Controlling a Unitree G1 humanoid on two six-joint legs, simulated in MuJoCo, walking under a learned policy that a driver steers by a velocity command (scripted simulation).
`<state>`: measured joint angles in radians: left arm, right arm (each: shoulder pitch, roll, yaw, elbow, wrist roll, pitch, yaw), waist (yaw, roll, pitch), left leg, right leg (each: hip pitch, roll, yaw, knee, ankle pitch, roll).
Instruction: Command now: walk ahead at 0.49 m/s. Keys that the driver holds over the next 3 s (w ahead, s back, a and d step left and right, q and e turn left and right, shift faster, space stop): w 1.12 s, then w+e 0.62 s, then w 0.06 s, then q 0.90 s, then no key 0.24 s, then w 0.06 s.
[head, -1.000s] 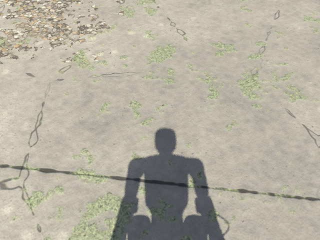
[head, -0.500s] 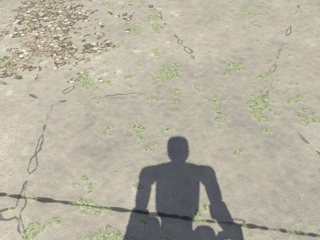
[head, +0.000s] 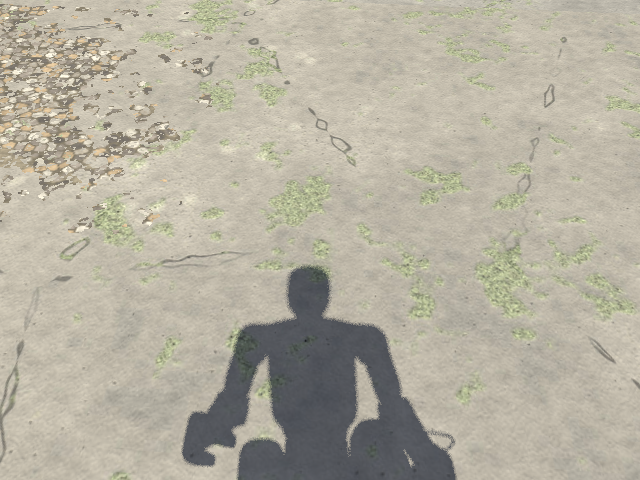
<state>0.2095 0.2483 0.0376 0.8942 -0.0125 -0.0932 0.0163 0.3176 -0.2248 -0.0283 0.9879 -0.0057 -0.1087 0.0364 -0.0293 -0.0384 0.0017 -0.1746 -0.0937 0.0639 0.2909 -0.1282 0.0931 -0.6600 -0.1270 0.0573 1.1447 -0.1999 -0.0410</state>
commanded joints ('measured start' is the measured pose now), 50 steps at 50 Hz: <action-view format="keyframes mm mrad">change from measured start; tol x16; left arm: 1 34 46 14 -43 13 4 7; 11 -258 49 4 -145 -10 -21 -42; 17 305 251 80 -11 12 -25 -40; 22 14 65 19 -56 18 -27 -52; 42 187 162 51 75 -3 24 -1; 45 323 -34 -11 49 9 -1 -16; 50 101 99 39 11 -7 -16 -5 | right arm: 1 -38 -130 -20 -53 1 -18 -20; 17 179 -26 20 -37 18 -4 -29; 38 -414 -73 -18 -222 26 7 -1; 41 -346 -110 -33 -215 27 -3 9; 44 120 -274 -96 -96 11 2 -13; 50 -126 -97 -37 -124 -4 -7 1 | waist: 1 46 77 55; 13 4 113 48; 17 138 -264 -402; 21 45 -23 -62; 38 98 -23 97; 43 -92 -36 -127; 45 -51 373 -397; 50 32 98 -59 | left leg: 1 -104 278 -206 -205 83 170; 12 196 350 -191 -70 117 98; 15 83 249 -99 345 425 34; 17 -515 26 -122 972 -417 -52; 18 -611 96 -189 1063 -382 -29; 32 -527 208 -83 409 235 -73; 39 -535 175 -71 243 126 -29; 43 15 102 -17 220 81 50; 45 597 501 -765 69 -106 272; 50 56 336 -345 -86 81 133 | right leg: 1 -26 -42 1 -138 158 27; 12 45 46 -50 -626 146 -10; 15 540 70 -57 -648 128 -91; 17 1085 -295 681 -826 -28 -312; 23 511 -98 161 -980 195 -180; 38 731 -129 16 -977 273 -147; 43 647 -52 -61 -543 684 -73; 45 42 204 -21 98 -364 11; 50 49 -16 26 56 -79 -19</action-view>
